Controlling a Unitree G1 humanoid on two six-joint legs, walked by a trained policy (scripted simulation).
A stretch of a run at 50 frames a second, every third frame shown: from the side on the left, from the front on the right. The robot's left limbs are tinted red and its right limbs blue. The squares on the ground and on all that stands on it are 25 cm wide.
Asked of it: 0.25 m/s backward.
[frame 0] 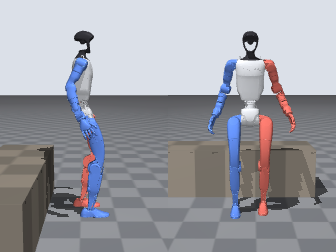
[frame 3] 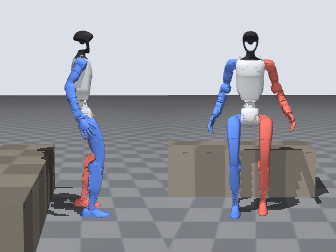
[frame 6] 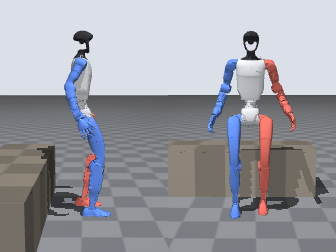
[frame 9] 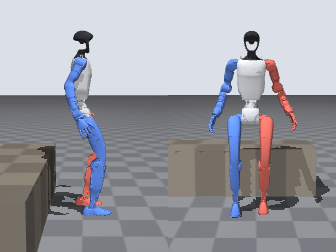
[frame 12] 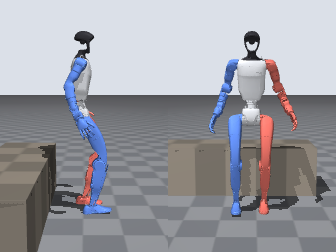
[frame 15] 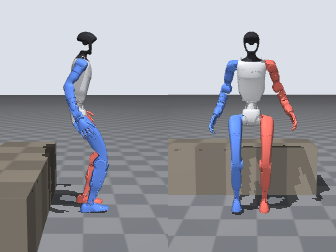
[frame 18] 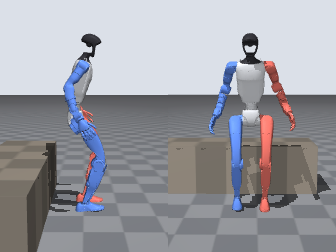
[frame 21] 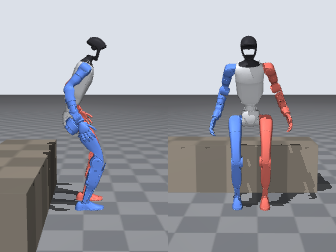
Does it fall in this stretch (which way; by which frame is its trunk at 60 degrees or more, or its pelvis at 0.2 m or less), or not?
no
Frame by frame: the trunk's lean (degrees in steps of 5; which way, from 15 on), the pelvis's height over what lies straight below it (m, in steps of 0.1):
0: 5, 0.8
3: 0, 0.8
6: 5, 0.8
9: 5, 0.8
12: 5, 0.8
15: 10, 0.8
18: 15 forward, 0.7
21: 25 forward, 0.7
